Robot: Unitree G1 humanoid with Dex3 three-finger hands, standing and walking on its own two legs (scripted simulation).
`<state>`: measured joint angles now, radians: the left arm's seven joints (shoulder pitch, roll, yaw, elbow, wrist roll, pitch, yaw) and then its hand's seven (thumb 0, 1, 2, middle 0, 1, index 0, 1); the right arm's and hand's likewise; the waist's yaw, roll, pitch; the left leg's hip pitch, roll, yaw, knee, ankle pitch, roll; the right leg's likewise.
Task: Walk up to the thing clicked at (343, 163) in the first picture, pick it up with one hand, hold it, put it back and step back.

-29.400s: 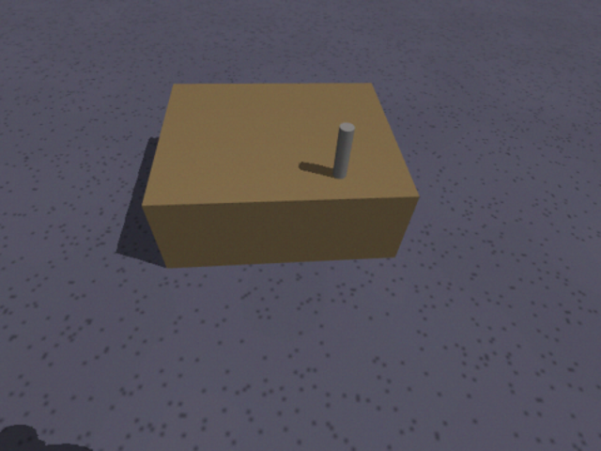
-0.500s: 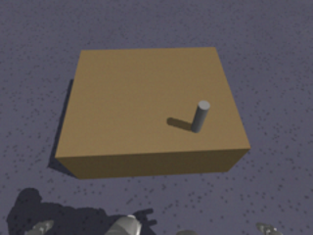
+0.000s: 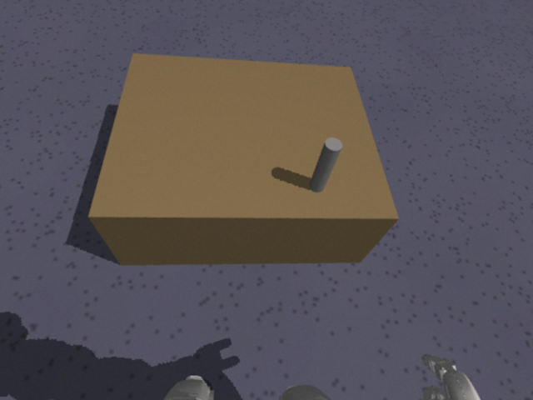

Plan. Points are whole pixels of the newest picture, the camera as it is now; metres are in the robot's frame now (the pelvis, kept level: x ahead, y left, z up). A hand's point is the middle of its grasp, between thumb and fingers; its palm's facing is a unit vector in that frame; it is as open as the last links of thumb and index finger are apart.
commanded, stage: step back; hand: right
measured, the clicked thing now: (324, 167) +0.76 -0.21 -0.30
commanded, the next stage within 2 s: none
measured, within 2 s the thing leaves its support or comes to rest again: neither
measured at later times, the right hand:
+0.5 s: hand out of the picture -0.07 -0.28 -0.15, palm faces -0.12 +0.91 -0.41, open 7.4 cm
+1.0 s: hand out of the picture -0.22 -0.34 -0.16, palm faces -0.13 +0.91 -0.40, open 7.4 cm
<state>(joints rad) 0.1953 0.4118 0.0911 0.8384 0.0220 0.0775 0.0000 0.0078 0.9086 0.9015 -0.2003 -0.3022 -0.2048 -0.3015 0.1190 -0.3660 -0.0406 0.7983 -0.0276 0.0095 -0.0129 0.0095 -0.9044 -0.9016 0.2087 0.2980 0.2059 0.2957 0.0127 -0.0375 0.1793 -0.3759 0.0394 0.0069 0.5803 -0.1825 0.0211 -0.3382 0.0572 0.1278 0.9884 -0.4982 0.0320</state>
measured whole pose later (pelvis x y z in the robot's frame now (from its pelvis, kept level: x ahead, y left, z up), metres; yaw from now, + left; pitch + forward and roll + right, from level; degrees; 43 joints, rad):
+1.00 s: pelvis -0.32 -0.08 +0.00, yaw +5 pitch -1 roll +1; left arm 0.21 0.38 0.07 0.85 0.05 0.04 0.00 0.01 0.90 0.90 -0.20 -0.30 -0.21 -0.30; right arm 0.21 -0.41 -0.05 0.88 -0.02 0.04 -0.02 0.01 -0.91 -0.90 0.20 0.30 0.20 0.29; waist 0.02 0.01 0.13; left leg -0.40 -0.06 -0.05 0.93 -0.49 -0.01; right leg -0.32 -0.04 -0.02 0.67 -0.33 -0.01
